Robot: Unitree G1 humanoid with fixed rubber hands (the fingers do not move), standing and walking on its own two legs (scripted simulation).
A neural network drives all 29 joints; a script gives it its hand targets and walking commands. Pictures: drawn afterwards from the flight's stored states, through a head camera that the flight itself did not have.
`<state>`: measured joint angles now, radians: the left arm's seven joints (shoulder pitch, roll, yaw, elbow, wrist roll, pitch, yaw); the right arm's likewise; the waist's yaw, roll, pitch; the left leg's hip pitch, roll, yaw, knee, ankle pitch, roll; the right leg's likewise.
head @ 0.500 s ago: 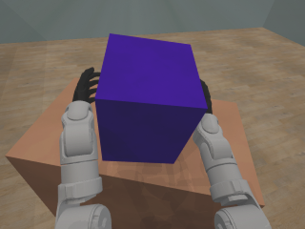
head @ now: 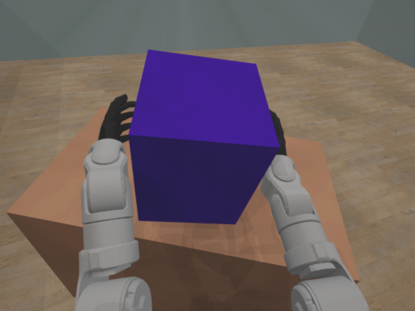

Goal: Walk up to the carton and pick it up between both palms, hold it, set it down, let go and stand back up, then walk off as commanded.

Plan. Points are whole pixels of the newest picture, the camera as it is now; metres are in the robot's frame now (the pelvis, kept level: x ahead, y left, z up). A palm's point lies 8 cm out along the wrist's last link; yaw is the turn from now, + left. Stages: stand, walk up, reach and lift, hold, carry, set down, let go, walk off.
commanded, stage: hold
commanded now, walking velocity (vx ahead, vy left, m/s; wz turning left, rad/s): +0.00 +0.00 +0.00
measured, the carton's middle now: (195, 144) +0.39 -0.01 +0.16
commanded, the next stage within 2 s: none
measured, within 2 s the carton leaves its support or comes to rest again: neither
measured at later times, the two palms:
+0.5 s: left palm (112, 140) +0.36 +0.14 +0.19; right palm (272, 152) +0.35 -0.15 +0.16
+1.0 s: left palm (112, 138) +0.36 +0.14 +0.20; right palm (272, 149) +0.35 -0.15 +0.17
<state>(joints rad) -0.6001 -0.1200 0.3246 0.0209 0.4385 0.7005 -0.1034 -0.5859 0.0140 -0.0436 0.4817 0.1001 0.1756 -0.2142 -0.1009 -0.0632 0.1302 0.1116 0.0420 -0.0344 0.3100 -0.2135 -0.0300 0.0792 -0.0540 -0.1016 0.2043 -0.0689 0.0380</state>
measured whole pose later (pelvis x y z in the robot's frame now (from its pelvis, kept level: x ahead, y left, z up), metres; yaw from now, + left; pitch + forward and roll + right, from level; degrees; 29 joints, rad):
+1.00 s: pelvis +0.00 +0.00 +0.00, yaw +0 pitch -12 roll -1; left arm -0.60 -0.13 0.33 0.02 0.44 0.70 -0.10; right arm -0.59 0.00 -0.04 0.48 0.10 0.17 -0.21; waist -0.09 -0.06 0.12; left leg 0.11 0.04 -0.02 0.30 -0.21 -0.03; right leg 0.08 -0.05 -0.10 0.20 -0.08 0.04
